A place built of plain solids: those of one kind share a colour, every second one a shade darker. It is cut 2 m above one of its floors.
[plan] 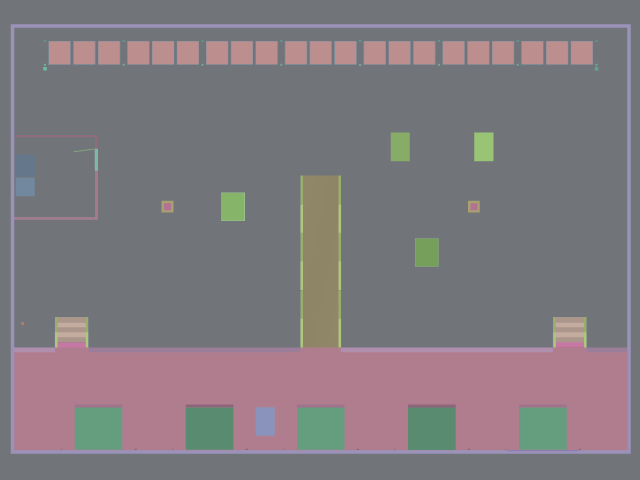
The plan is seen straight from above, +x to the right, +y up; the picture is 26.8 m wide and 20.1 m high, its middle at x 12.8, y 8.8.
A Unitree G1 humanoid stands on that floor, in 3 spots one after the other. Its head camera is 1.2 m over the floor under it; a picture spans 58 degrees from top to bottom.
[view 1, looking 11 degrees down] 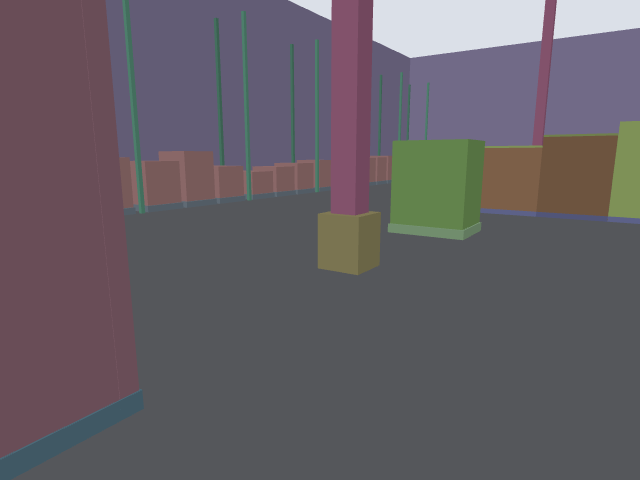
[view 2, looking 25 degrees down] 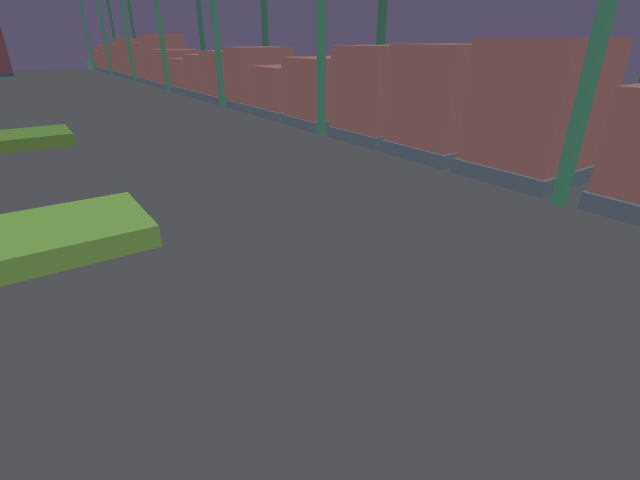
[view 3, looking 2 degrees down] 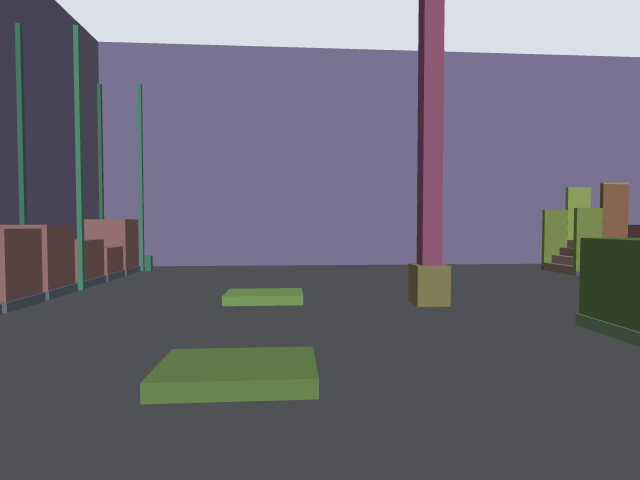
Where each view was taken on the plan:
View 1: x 2.40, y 7.87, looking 34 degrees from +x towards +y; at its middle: column_guard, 4.63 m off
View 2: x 22.66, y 12.70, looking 145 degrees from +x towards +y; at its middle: ground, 2.84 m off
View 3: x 12.83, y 12.30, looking -4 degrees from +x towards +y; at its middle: wall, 12.87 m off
